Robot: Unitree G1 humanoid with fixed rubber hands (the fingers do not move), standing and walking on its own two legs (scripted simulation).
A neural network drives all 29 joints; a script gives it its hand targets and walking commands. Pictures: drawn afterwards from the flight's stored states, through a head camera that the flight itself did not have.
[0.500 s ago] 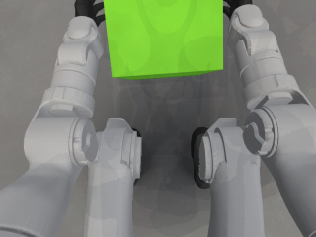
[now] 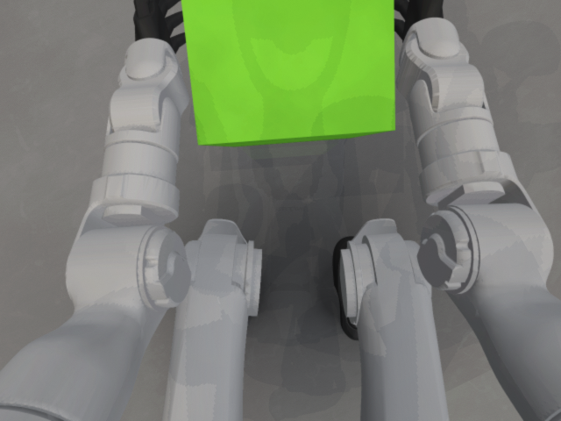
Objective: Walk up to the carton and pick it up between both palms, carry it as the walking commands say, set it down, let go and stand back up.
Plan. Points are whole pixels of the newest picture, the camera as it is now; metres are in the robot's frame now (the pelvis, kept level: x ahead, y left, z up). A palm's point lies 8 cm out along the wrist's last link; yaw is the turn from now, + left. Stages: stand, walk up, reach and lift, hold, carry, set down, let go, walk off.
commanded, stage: reach and lift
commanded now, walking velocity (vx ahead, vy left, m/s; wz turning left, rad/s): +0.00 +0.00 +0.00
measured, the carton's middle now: (288, 59) +0.53 +0.01 -0.19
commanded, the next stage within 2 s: none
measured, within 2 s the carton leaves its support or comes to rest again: neither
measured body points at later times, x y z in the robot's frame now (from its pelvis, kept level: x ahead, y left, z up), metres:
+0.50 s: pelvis +0.01 +0.00 +0.05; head +0.33 -0.01 +0.36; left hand +0.53 +0.15 -0.07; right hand +0.55 -0.14 -0.07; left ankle +0.11 +0.13 -0.35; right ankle +0.11 -0.13 -0.35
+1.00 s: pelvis +0.00 +0.00 +0.10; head +0.29 -0.01 +0.44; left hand +0.51 +0.15 +0.01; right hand +0.53 -0.14 +0.00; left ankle +0.11 +0.13 -0.35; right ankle +0.11 -0.13 -0.35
